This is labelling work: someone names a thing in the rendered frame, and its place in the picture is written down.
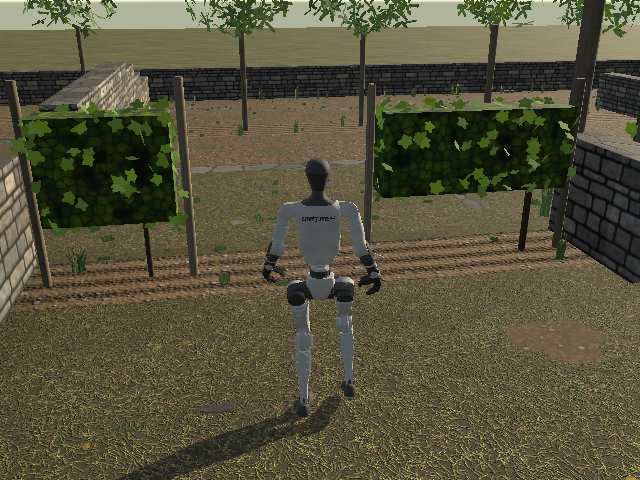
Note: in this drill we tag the robot left forearm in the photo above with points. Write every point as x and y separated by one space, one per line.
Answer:
271 260

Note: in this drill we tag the right robot shin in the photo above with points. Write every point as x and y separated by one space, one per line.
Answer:
347 351

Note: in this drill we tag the left robot hand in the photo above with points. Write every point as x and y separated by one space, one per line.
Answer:
268 277

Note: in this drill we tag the left robot upper arm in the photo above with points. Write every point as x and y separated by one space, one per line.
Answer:
287 211

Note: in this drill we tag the right robot upper arm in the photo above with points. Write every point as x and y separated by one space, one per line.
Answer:
350 210

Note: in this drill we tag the right robot hand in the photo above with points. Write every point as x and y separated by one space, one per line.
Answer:
366 280

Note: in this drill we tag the robot right forearm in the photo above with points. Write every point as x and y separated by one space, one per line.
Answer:
369 263

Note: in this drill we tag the robot right thigh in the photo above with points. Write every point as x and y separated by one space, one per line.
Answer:
344 295

